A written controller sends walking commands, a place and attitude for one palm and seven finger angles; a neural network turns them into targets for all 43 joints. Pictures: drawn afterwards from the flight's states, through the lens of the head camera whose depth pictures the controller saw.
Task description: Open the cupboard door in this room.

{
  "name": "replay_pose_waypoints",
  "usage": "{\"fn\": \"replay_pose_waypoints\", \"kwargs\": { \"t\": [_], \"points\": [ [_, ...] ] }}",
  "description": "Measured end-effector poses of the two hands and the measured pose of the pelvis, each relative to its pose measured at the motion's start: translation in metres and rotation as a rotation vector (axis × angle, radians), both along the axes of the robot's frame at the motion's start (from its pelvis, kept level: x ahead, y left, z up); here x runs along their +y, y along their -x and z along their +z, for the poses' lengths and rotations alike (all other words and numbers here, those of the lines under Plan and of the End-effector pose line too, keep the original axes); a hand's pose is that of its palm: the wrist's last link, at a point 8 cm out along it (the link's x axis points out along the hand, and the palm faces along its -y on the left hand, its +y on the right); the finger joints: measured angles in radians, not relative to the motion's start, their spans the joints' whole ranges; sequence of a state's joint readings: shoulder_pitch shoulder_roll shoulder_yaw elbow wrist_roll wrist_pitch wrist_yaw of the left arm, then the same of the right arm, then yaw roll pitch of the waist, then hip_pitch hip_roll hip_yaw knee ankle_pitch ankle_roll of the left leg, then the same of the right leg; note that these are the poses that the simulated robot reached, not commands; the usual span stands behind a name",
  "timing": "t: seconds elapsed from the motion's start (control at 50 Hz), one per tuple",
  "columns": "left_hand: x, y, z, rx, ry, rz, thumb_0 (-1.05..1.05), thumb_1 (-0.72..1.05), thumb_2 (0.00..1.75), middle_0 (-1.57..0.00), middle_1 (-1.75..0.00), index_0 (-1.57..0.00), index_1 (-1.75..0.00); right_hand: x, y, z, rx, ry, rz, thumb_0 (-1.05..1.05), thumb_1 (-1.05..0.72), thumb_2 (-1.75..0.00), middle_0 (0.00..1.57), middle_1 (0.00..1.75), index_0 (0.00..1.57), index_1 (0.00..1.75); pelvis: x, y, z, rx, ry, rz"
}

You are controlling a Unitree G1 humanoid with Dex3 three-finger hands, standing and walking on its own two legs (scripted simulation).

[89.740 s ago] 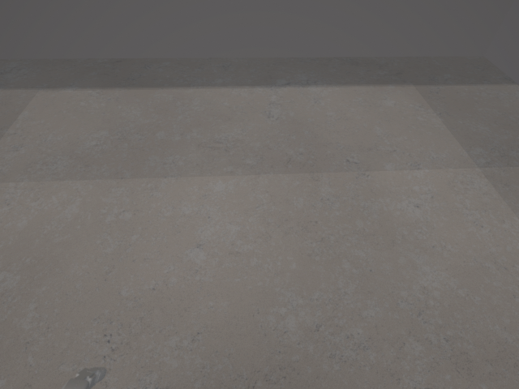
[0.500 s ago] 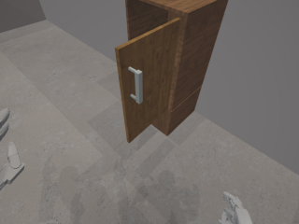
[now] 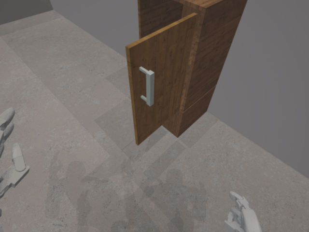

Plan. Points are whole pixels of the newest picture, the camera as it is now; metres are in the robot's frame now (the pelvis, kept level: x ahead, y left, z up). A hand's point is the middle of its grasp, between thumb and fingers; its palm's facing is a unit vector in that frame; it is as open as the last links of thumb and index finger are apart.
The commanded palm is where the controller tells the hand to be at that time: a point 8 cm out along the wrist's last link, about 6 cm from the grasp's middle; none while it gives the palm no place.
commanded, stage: stop stepping back and stand still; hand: left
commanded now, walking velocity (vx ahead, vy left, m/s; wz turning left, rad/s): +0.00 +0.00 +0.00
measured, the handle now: (146, 87) +0.61 +0.08 -0.01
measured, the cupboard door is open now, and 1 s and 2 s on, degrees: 91 91 91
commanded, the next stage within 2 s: let the arm hang, fingers relaxed in 0.40 s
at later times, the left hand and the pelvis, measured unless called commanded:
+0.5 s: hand (33, 160) +0.22 +0.25 +0.14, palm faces +0.37 -0.79 -0.49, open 7.4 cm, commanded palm none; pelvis +0.02 -0.01 +0.00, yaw +1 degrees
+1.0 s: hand out of the picture -0.01 +0.17 -0.18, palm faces +0.04 -0.97 -0.22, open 7.2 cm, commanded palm none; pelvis +0.00 -0.03 +0.00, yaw +3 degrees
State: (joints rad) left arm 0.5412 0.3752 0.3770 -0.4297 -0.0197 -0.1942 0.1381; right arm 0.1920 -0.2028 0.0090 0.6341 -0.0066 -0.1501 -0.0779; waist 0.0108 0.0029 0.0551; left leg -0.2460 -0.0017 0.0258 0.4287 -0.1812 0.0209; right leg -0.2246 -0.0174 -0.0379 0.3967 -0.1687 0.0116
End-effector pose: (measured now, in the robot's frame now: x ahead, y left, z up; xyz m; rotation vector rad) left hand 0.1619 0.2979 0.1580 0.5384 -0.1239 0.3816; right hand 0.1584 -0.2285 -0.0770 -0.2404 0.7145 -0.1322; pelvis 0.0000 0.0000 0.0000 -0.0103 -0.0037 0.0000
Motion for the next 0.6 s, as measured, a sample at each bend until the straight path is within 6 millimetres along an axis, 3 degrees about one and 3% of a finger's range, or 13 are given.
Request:
{"fn": "replay_pose_waypoints", "kwargs": {
  "t": [0.18, 0.38, 0.5, 0.54, 0.6],
  "points": [
    [-0.006, -0.009, 0.014, -0.037, -0.037, -0.023, 0.02, 0.89, 0.9, -0.21, -0.3, -0.21, -0.3, -0.004, -0.016, 0.004, -0.012, 0.001, 0.006, 0.01, -0.9, -0.9, 0.2, 0.3, 0.2, 0.3, -0.005, -0.009, 0.001, 0.007, 0.001, 0.007],
    [-0.006, -0.014, 0.002, 0.023, -0.004, 0.001, 0.02, 0.89, 0.9, -0.21, -0.3, -0.21, -0.3, -0.011, -0.017, 0.001, 0.017, 0.003, -0.007, 0.01, -0.9, -0.9, 0.2, 0.3, 0.2, 0.3, -0.007, -0.015, 0.002, 0.015, 0.003, 0.008],
    [-0.009, -0.016, 0.005, 0.015, -0.01, -0.016, 0.02, 0.89, 0.9, -0.21, -0.3, -0.21, -0.3, -0.012, -0.015, 0.0, 0.031, 0.011, -0.009, 0.01, -0.9, -0.9, 0.2, 0.3, 0.2, 0.3, -0.008, -0.016, 0.002, 0.014, 0.003, 0.011],
    [-0.006, -0.023, -0.017, 0.087, -0.008, -0.036, 0.01, 0.89, 0.9, -0.21, -0.3, -0.21, -0.3, -0.015, -0.016, -0.009, 0.046, -0.011, 0.029, 0.01, -0.9, -0.9, 0.2, 0.3, 0.2, 0.3, -0.006, -0.014, -0.001, 0.029, 0.003, 0.03],
    [0.001, -0.029, -0.096, 0.41, 0.111, 0.014, 0.01, 0.89, 0.9, -0.2, -0.3, -0.2, -0.3, -0.023, -0.012, -0.032, 0.133, -0.029, 0.054, 0.01, -0.9, -0.9, 0.2, 0.3, 0.2, 0.3, -0.003, -0.01, -0.006, 0.037, -0.006, 0.037]
  ]
}}
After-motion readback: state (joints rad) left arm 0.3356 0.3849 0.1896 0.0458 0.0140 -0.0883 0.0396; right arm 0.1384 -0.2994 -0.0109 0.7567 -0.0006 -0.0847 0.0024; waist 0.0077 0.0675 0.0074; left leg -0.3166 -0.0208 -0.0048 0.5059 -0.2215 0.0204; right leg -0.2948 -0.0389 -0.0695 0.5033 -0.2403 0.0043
